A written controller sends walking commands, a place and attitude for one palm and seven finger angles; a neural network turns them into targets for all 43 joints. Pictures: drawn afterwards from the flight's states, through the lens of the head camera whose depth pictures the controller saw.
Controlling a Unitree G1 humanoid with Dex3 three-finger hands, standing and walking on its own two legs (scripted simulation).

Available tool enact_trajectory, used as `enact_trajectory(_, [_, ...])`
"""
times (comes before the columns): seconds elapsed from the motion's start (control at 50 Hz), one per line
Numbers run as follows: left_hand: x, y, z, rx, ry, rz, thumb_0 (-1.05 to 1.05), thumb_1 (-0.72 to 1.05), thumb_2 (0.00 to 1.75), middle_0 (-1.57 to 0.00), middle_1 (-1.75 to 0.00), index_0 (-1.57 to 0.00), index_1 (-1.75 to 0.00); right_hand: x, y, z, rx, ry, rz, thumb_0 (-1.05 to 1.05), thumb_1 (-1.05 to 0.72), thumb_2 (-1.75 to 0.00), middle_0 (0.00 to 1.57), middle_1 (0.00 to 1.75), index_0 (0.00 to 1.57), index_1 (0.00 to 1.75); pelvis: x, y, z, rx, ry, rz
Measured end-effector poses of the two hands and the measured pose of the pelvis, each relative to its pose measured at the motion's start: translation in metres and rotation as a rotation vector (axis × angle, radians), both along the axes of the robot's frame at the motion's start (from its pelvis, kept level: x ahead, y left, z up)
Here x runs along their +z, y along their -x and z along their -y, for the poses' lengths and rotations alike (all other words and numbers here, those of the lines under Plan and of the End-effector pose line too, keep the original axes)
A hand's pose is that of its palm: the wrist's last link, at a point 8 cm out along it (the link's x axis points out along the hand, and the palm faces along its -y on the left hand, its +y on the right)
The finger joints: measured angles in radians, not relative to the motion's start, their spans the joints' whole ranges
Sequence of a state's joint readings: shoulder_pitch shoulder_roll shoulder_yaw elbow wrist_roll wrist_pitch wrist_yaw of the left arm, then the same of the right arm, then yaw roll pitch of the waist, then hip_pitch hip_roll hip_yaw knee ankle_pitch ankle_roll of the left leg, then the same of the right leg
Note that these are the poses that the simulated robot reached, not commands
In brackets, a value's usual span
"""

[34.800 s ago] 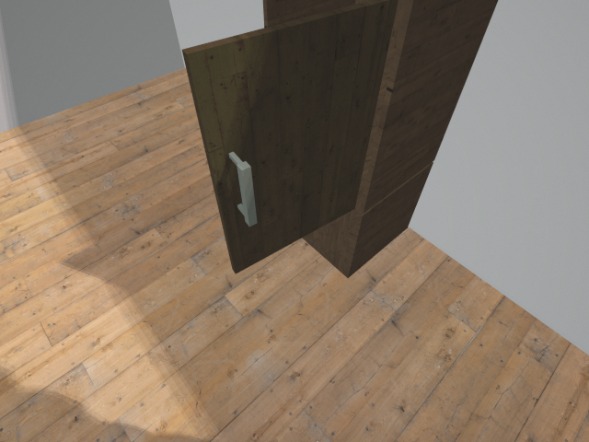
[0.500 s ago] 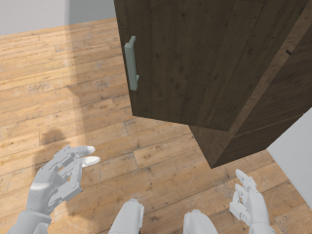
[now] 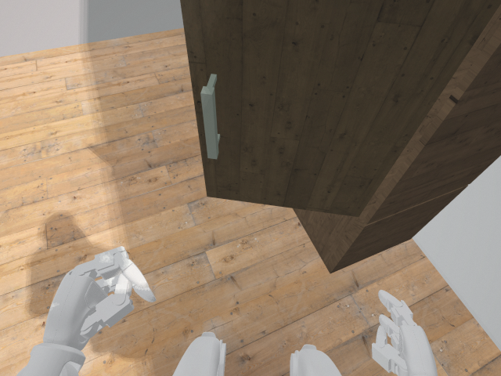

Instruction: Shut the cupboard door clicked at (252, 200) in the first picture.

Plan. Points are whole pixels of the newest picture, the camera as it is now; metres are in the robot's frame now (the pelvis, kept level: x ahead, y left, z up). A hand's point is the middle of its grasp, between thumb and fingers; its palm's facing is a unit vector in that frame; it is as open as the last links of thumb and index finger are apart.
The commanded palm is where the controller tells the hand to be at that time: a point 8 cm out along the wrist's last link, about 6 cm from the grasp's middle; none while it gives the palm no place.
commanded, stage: raise the hand and make a fist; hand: left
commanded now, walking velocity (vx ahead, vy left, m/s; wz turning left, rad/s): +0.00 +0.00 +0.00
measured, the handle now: (213, 119) +0.55 +0.12 +0.07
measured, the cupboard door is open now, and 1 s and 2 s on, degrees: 60 60 60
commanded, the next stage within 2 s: bring the fist close to the handle in 0.86 s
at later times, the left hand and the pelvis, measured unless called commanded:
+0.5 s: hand (132, 282) +0.23 +0.18 +0.07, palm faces -0.08 -1.00 -0.04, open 3.1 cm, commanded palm +0.21 +0.23 +0.07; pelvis +0.01 -0.01 +0.01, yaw +0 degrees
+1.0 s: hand (139, 282) +0.23 +0.17 +0.07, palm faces -0.08 -1.00 -0.03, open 3.1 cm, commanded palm +0.22 +0.22 +0.07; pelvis +0.01 -0.02 +0.01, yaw +0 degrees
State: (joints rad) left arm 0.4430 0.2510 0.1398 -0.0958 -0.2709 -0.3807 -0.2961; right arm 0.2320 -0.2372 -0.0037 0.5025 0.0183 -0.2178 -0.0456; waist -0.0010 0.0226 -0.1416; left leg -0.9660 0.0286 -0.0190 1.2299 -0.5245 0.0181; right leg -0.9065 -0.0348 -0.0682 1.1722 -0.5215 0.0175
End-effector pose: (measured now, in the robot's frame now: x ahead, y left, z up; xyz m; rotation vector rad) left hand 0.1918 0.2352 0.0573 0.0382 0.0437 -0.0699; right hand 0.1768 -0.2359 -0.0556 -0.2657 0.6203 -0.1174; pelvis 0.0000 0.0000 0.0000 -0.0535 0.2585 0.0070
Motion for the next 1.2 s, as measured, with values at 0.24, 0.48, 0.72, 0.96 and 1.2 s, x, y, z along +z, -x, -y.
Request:
enact_trajectory(0.24, [0.010,-0.009,-0.002,0.004,-0.005,0.001,0.02,0.90,0.90,-1.21,-1.40,-1.21,-1.40,0.008,-0.017,-0.015,0.049,-0.037,0.018,0.01,-0.90,-0.90,0.20,0.30,0.20,0.30,0.006,-0.006,0.004,0.006,0.004,0.010])
enact_trajectory(0.48, [0.015,-0.021,0.003,-0.010,-0.004,0.002,0.02,0.90,0.90,-1.29,-1.49,-1.29,-1.49,0.002,0.000,0.003,0.007,-0.027,-0.042,0.01,-0.90,-0.90,0.20,0.30,0.20,0.30,0.009,-0.010,0.010,0.004,-0.003,0.016])
enact_trajectory(0.72, [0.014,-0.024,0.010,-0.011,0.001,-0.006,0.02,0.90,0.90,-1.30,-1.50,-1.30,-1.50,0.001,0.004,0.016,-0.022,-0.021,-0.051,0.01,-0.91,-0.90,0.20,0.30,0.20,0.30,0.011,-0.011,0.015,-0.002,-0.013,0.014])
enact_trajectory(0.96, [0.013,-0.023,0.011,-0.013,0.005,0.006,0.02,0.90,0.90,-1.30,-1.50,-1.30,-1.50,0.001,-0.006,0.011,-0.006,-0.033,-0.032,0.01,-0.91,-0.90,0.20,0.30,0.20,0.30,0.009,-0.011,0.016,0.000,-0.012,0.012])
enact_trajectory(1.2, [0.010,-0.062,0.026,-0.048,0.020,0.048,0.02,0.90,0.90,-1.30,-1.50,-1.31,-1.50,-0.008,-0.001,0.006,0.013,-0.024,-0.052,0.01,-0.91,-0.90,0.20,0.30,0.20,0.30,0.004,-0.006,0.013,0.008,-0.006,0.003])
